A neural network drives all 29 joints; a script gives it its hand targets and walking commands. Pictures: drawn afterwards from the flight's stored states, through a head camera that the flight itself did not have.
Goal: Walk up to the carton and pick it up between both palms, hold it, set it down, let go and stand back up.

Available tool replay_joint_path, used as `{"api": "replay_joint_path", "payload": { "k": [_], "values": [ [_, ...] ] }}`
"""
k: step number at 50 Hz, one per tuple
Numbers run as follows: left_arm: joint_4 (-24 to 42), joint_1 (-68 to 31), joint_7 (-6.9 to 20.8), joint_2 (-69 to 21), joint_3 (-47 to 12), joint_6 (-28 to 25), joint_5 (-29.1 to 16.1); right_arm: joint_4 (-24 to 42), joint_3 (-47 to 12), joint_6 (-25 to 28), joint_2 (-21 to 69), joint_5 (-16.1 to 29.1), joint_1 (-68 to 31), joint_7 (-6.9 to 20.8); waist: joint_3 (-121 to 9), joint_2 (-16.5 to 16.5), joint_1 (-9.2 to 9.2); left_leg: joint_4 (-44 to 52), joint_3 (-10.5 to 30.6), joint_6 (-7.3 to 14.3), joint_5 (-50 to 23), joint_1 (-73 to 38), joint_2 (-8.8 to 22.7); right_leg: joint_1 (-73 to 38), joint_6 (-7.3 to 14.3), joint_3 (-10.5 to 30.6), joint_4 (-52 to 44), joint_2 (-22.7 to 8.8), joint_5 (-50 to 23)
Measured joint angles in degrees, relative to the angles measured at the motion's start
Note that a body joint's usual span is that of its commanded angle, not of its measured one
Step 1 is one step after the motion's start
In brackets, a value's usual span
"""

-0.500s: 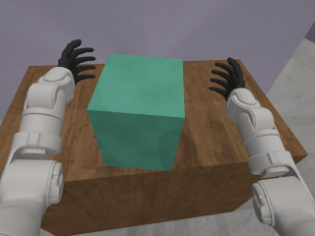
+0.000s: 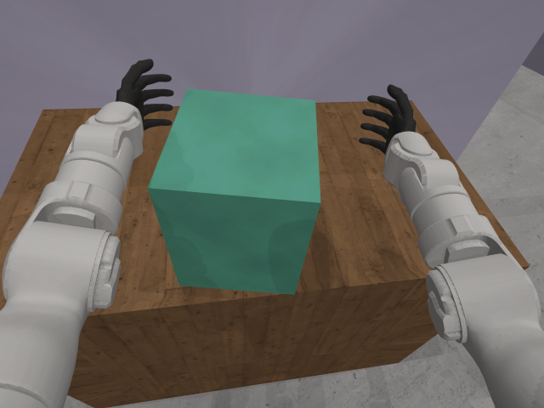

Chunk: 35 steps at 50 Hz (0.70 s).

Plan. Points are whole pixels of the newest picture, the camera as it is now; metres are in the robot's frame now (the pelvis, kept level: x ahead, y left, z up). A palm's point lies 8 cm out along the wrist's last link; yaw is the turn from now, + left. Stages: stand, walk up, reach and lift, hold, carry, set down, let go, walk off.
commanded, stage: reach and lift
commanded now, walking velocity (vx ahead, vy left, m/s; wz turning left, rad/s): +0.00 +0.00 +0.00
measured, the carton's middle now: (244, 197) +0.43 +0.03 +0.06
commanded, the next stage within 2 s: none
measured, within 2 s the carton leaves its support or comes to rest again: neither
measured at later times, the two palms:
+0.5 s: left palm (145, 162) +0.45 +0.18 +0.11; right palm (375, 188) +0.41 -0.18 +0.09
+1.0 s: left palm (156, 164) +0.46 +0.17 +0.10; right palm (346, 183) +0.42 -0.13 +0.09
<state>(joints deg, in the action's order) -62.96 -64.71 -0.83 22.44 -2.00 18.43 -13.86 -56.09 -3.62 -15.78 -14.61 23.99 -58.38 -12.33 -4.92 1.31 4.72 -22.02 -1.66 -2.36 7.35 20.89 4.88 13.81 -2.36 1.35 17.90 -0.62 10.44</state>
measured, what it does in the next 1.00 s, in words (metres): stands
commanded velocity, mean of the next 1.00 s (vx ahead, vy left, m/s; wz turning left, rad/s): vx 0.00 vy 0.00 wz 0.00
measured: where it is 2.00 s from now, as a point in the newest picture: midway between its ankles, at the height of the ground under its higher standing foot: outside the picture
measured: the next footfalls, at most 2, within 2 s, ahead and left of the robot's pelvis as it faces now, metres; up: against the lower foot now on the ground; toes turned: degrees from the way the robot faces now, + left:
none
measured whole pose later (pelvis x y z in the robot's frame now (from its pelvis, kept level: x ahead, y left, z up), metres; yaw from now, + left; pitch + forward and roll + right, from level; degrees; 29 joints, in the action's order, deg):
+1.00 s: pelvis -0.01 +0.01 -0.01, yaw +0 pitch +15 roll -2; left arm -76.8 -62.6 -3.5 13.2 1.7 -3.9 -6.6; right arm -65.5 10.1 1.6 -2.4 7.9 -54.4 -12.7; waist -10.4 1.2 3.8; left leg -26.6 0.0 -1.8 7.4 34.7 4.3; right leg 27.3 -2.9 0.2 22.6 -1.0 10.8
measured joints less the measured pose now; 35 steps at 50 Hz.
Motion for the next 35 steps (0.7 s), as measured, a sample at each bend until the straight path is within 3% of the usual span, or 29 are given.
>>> {"api": "replay_joint_path", "payload": {
  "k": [10, 25, 35],
  "values": [
    [-4.73, 3.83, -0.93, -2.58, -0.29, -8.83, -0.35, -1.73, 2.18, 6.38, 3.30, -3.94, 5.44, 0.01, -1.51, -0.67, -1.02, -1.84, 0.16, 0.15, 0.08, 4.76, 0.14, 4.84, -0.17, 0.07, 1.85, 0.17, 0.01],
    [-16.99, 1.98, -1.05, -4.94, -2.47, -21.65, -1.70, -9.55, 4.47, 15.05, 5.52, -8.13, 5.70, 1.13, -5.74, -0.96, -0.67, -5.36, 0.65, 0.48, 0.76, 12.69, -0.14, 13.02, -0.48, -0.14, 6.07, -0.04, 1.09],
    [-17.43, 2.05, -1.23, -5.78, -2.55, -24.34, -0.97, -10.97, 5.73, 17.91, 6.58, -8.78, 5.23, 1.32, -6.84, -1.16, -0.58, -6.65, 1.44, 0.43, 0.97, 15.86, -0.19, 15.86, -0.44, -0.81, 7.14, 0.02, 1.35]
  ]
}}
